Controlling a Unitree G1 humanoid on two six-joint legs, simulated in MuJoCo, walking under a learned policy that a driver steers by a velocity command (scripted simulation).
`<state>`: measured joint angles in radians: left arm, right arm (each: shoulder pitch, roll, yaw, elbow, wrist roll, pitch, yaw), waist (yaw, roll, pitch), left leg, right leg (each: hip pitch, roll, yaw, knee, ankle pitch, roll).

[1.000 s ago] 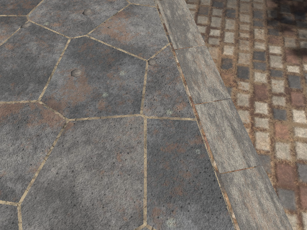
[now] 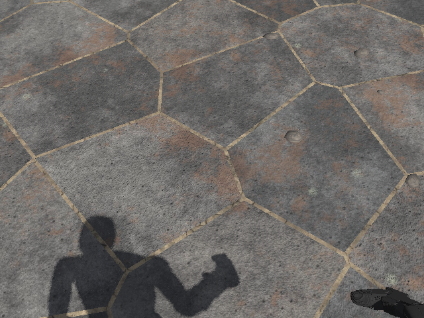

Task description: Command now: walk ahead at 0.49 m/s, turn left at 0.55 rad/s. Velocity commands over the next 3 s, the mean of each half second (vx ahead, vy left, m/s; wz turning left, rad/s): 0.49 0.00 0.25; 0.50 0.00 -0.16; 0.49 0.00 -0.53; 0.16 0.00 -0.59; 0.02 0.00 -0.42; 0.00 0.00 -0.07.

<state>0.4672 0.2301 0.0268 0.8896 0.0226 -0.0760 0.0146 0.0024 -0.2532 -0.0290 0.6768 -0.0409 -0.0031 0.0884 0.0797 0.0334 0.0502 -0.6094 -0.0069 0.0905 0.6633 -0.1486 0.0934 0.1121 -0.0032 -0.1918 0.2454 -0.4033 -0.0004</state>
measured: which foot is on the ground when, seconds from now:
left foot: up 0.00-0.02, down 0.04-0.62, up 0.64-1.00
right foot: down 0.00-0.06, up 0.08-0.58, down 0.60-1.00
